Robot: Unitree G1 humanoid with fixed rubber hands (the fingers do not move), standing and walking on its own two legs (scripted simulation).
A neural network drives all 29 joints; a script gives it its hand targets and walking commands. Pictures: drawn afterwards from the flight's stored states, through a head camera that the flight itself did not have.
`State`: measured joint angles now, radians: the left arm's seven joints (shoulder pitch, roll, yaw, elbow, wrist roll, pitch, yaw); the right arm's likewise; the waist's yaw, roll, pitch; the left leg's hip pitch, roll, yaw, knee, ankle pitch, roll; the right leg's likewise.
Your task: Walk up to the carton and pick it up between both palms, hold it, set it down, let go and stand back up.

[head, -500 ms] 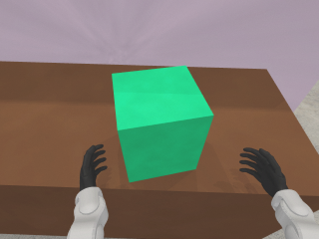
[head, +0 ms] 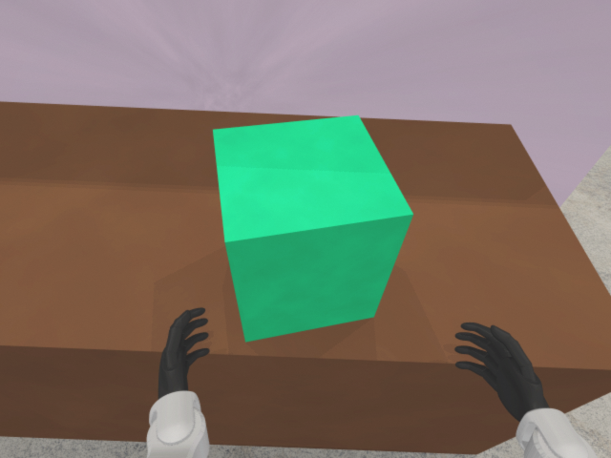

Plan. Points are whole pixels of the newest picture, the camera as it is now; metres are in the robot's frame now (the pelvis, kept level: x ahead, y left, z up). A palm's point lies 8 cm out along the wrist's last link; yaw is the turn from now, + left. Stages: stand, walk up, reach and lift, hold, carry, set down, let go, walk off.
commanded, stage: set down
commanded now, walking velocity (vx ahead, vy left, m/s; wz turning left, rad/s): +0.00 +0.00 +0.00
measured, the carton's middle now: (300, 231) +0.41 +0.05 +0.04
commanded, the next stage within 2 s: let go in 1.14 s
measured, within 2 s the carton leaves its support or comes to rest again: neither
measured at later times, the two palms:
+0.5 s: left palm (159, 389) +0.19 +0.21 -0.01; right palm (498, 397) +0.21 -0.21 -0.01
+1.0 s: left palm (153, 383) +0.20 +0.22 -0.01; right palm (492, 396) +0.21 -0.20 -0.01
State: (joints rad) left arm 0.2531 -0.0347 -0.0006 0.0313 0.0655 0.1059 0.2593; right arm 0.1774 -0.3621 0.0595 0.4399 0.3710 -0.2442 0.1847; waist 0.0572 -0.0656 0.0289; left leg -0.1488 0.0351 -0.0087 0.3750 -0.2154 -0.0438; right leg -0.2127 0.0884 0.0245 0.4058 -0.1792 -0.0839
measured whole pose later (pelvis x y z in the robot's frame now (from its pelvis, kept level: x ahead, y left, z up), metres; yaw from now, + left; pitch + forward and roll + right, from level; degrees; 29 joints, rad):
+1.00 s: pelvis -0.02 +0.04 +0.00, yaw +1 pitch -10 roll +0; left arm 0.11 0.07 -0.01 0.30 0.07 0.18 0.01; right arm 0.06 -0.28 -0.05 0.55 0.07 -0.04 0.09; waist 0.03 -0.02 0.09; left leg 0.01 -0.01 -0.02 0.36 -0.20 0.01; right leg -0.03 0.04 0.02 0.36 -0.17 -0.04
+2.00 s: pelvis -0.01 +0.03 -0.01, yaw +4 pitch -2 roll -1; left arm 0.20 0.21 -0.08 0.27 -0.01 -0.11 -0.07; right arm 0.39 -0.24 -0.06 0.66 -0.02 -0.04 0.05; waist -0.01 -0.02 0.02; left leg -0.25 0.00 -0.04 0.59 -0.31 0.00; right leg -0.26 0.03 -0.04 0.56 -0.27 -0.04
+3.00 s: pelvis -0.02 +0.02 -0.02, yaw +8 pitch -1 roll +0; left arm 0.16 0.22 -0.10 0.31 0.00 -0.14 -0.03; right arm 0.31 -0.21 -0.03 0.67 -0.01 0.00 0.05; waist -0.04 -0.02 0.01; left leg -0.30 -0.04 -0.10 0.62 -0.29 -0.01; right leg -0.30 0.00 -0.10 0.61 -0.29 -0.04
